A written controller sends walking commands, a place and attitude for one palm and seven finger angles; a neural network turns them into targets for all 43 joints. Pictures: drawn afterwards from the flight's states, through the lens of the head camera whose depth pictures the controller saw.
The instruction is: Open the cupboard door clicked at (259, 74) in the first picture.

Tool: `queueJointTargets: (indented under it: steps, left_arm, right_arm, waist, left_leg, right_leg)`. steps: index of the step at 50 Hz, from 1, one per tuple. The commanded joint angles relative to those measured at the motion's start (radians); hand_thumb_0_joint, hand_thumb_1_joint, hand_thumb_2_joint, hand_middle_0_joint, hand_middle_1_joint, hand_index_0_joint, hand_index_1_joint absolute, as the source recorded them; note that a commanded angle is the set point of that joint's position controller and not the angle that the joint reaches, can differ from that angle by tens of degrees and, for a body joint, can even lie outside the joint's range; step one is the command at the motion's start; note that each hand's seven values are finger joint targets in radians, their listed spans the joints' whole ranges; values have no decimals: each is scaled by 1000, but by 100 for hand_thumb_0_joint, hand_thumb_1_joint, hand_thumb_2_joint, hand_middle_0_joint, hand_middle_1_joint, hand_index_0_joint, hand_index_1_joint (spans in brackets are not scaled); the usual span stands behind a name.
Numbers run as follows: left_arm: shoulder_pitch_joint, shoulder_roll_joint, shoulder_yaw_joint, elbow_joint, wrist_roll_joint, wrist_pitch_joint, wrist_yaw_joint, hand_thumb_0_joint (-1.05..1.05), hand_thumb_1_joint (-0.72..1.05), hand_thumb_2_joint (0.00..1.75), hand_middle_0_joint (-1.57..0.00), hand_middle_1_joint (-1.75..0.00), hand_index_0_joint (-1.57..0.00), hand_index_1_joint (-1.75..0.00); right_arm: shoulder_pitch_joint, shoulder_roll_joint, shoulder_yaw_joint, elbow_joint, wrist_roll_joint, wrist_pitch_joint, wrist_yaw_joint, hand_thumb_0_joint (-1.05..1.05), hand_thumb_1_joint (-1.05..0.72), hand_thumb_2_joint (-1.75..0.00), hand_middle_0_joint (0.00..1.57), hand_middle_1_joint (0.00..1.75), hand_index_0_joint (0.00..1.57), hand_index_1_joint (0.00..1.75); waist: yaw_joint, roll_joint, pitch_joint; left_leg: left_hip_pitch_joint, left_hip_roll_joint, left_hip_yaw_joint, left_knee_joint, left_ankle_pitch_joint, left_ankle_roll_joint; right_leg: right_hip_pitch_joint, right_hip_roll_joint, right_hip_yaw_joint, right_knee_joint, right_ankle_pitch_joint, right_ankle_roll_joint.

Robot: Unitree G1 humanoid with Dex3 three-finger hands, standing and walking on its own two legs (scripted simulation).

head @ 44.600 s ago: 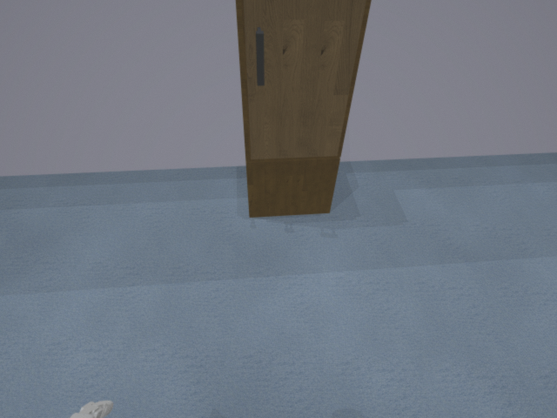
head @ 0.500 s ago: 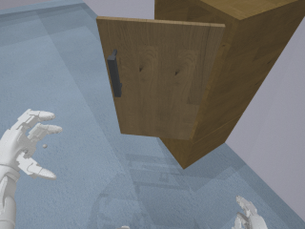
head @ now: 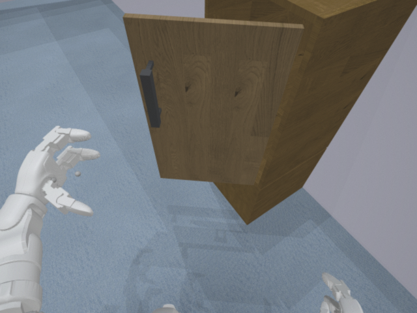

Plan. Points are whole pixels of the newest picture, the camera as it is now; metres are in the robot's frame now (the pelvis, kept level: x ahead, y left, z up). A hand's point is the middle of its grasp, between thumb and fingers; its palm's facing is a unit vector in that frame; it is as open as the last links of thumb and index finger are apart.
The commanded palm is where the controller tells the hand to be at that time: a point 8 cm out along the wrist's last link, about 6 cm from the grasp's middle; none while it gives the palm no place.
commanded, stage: move the hooked fingers beside the handle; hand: left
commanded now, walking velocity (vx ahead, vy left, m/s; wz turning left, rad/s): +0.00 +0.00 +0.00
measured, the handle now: (153, 95) +0.58 +0.16 +0.07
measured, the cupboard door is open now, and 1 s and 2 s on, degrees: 52 52 52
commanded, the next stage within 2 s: none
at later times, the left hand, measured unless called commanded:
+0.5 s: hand (100, 144) +0.41 +0.23 +0.08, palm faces -0.06 -1.00 -0.02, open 14.0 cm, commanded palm +0.39 +0.29 +0.08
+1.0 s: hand (117, 116) +0.50 +0.22 +0.08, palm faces -0.05 -1.00 -0.02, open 14.0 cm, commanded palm +0.48 +0.27 +0.07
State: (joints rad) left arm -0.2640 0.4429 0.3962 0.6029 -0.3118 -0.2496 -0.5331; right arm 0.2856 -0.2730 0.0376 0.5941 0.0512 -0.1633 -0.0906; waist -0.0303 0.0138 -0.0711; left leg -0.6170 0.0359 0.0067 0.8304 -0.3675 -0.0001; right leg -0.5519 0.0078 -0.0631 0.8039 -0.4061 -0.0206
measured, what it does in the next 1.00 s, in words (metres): stands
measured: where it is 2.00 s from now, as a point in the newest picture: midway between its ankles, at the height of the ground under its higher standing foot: outside the picture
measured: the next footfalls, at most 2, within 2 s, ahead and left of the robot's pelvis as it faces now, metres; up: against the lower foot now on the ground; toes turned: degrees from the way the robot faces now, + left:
none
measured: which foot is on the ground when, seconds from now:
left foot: down 0.00-1.00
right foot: down 0.00-1.00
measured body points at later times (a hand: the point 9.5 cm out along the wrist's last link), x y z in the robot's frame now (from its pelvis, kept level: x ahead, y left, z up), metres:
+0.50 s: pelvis +0.00 +0.01 +0.00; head +0.07 +0.02 +0.44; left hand +0.41 +0.29 +0.08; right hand +0.09 -0.25 -0.11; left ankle +0.03 +0.12 -0.70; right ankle +0.00 -0.11 -0.70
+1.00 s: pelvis +0.00 +0.00 -0.02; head +0.12 +0.02 +0.42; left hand +0.49 +0.28 +0.08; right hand +0.00 -0.27 -0.12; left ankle +0.03 +0.12 -0.70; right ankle +0.00 -0.11 -0.70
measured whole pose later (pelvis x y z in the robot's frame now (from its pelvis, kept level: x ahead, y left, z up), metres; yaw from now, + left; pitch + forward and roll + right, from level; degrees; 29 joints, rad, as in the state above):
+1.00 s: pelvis +0.00 +0.00 -0.02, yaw -2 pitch +18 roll -2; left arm -0.86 0.61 0.44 1.17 -0.13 -0.34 -0.42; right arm 0.40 -0.29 0.03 0.64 0.02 0.02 -0.05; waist -0.16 0.01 -0.08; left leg -0.85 0.06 0.02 0.95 -0.41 0.01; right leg -0.79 0.03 -0.05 0.90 -0.43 -0.02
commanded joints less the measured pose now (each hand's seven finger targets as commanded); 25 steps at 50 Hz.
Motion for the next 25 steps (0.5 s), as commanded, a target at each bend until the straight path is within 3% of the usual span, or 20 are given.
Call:
queueJointTargets:
  steps: [1,5,7,8,10,12,15,18,20,23,25]
  left_arm:
    - [-245,294,116,-171,-28,-62,29,0,-50,30,-30,-120,-30,-120]
    - [-340,295,96,-96,-11,-70,39,0,-50,30,-30,-120,-30,-120]
    - [-399,268,62,-90,0,-82,36,0,-50,30,-30,-120,-30,-120]
    - [-440,267,49,-104,6,-92,36,0,-50,30,-30,-120,-30,-120]
    - [-483,232,8,-136,7,-110,34,0,-50,30,-30,-120,-30,-120]
    - [-496,239,13,-111,12,-115,41,0,-50,30,-30,-120,-30,-120]
    - [-536,261,34,-50,17,-111,62,0,-50,30,-30,-120,-30,-120]
    - [-578,251,18,-10,42,-100,88,0,-50,30,-30,-120,-30,-120]
    - [-559,294,56,7,56,-102,110,0,-50,30,-30,-120,-30,-120]
    - [-615,281,38,24,72,-113,128,0,-50,30,-30,-120,-30,-120]
    - [-631,282,43,43,71,-125,134,0,-50,30,-30,-120,-30,-120]
  right_arm:
    - [0,-150,-61,-144,4,-26,-1,0,-90,-90,20,30,20,30]
    - [22,-159,-63,-133,4,-2,0,0,-90,-90,20,30,20,30]
    - [34,-158,-66,-129,5,5,1,0,-90,-90,20,30,20,30]
    - [37,-158,-67,-123,3,5,2,0,-90,-90,20,30,20,30]
    - [48,-157,-69,-120,1,9,3,0,-90,-90,20,30,20,30]
    - [63,-162,-73,-106,0,16,4,0,-90,-90,20,30,20,30]
    - [76,-167,-72,-87,-3,29,3,0,-90,-90,20,30,20,30]
    - [80,-164,-72,-85,-3,44,9,0,-90,-90,20,30,20,30]
    - [92,-168,-73,-90,-8,54,15,0,-90,-90,20,30,20,30]
    - [100,-163,-72,-87,-10,68,22,0,-90,-90,20,30,20,30]
    - [110,-164,-74,-85,-13,78,24,0,-90,-90,20,30,20,30]
  waist:
    - [21,61,-289]
    - [-6,20,-231]
    - [-20,46,-256]
    - [-24,88,-271]
    - [-32,109,-316]
    - [-38,93,-338]
    - [-36,61,-325]
    - [-40,77,-320]
    - [-22,82,-339]
    - [-36,97,-347]
    - [-40,62,-361]
  left_leg:
    - [181,-41,-15,-100,233,30]
    - [144,-37,-16,-96,196,32]
    - [172,-36,-16,-94,207,32]
    - [188,-37,-20,-91,208,30]
    - [240,-34,-32,-81,248,30]
    - [258,-30,-39,-80,254,27]
    - [237,-28,-47,-76,259,28]
    - [228,-26,-49,-83,244,24]
    - [232,-25,-51,-76,283,22]
    - [233,-22,-47,-69,302,20]
    - [227,-20,-43,-58,312,24]
  right_leg:
    - [108,14,45,-112,290,4]
    - [63,19,45,-112,254,4]
    - [41,21,41,-107,262,4]
    - [27,20,39,-104,253,2]
    - [13,25,33,-91,270,-6]
    - [-6,27,27,-91,264,-3]
    - [-8,27,23,-85,265,-6]
    - [-31,22,19,-83,244,-2]
    - [-15,24,19,-72,268,-8]
    - [-28,23,20,-66,285,-4]
    - [-17,27,22,-62,302,-3]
